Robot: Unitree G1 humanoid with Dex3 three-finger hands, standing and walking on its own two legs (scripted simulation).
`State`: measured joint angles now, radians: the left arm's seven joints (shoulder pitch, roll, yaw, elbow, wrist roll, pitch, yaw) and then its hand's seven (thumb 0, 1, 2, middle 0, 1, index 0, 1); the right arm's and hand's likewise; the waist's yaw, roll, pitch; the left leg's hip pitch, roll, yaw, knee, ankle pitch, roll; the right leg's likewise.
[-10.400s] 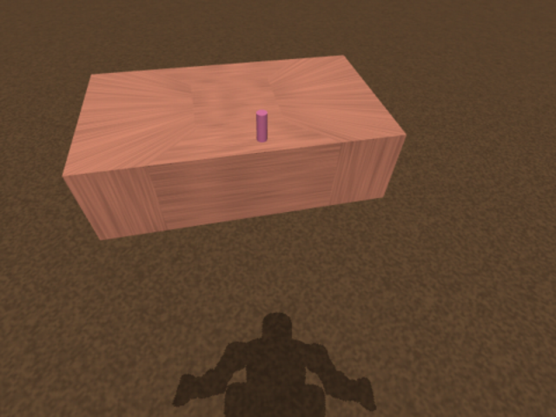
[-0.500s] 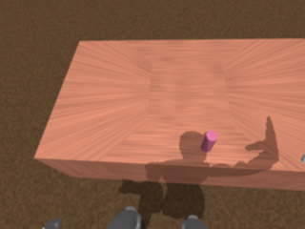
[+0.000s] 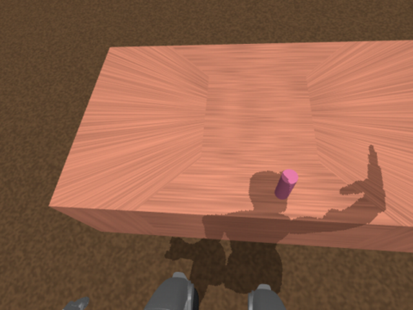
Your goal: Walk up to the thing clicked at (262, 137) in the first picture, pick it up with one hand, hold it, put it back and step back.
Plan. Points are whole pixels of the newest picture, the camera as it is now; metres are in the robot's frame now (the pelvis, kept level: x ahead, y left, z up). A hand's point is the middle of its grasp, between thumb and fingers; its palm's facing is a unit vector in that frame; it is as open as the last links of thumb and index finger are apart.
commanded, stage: approach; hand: right
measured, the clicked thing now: (285, 185) +0.45 -0.16 -0.26
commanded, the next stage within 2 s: close in in 0.44 s
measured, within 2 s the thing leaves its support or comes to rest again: neither
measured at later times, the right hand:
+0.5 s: hand (331, 195) +0.42 -0.27 -0.22, palm faces +0.00 +1.00 +0.03, open 17.5 cm
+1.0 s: hand (295, 190) +0.44 -0.19 -0.25, palm faces +0.01 +1.00 +0.01, open 17.4 cm
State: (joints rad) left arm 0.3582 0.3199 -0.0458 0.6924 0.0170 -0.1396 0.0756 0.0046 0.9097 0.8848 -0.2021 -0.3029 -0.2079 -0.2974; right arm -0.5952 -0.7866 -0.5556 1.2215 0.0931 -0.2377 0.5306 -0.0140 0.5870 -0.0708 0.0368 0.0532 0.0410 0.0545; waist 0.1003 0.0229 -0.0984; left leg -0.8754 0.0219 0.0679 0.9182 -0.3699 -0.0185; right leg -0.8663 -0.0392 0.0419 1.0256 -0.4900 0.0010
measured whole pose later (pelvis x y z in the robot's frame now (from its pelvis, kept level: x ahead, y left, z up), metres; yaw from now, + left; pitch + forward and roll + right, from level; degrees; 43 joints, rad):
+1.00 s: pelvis -0.08 +0.00 -0.27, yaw +1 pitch +35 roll +5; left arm 0.24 0.30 -0.02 0.67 0.05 -0.08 -0.03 0.00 0.92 0.88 -0.20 -0.30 -0.21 -0.28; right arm -0.88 -0.47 -0.43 1.02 0.08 -0.43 0.26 -0.01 0.51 -0.05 0.06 0.04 0.05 0.04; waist 0.16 -0.03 -0.19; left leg -2.02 0.07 0.04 1.97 -0.57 -0.02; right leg -2.00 0.01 0.07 2.08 -0.71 0.00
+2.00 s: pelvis -0.08 +0.01 -0.28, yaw +0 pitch +36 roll +3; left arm 0.22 0.29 -0.01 0.63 0.06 0.00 -0.05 0.00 0.90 0.89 -0.19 -0.29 -0.19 -0.29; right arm -0.91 -0.39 -0.39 1.00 0.03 -0.47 0.13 -0.01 0.31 -0.32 0.82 0.56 0.81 0.56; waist 0.17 -0.03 -0.16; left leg -2.04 0.08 0.02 1.99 -0.58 -0.01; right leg -2.00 0.02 0.05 2.08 -0.70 0.01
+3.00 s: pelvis -0.07 +0.01 -0.21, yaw +0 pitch +35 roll +3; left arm 0.25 0.28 -0.01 0.62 0.04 0.00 -0.02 0.00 0.91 0.88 -0.20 -0.30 -0.20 -0.29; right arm -0.94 -0.42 -0.38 0.99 0.04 -0.38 0.11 0.01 -0.09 -1.17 1.01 1.15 1.00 1.13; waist 0.17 -0.02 -0.18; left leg -1.83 0.06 0.03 1.78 -0.56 -0.01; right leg -1.79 0.00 0.05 1.86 -0.69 0.01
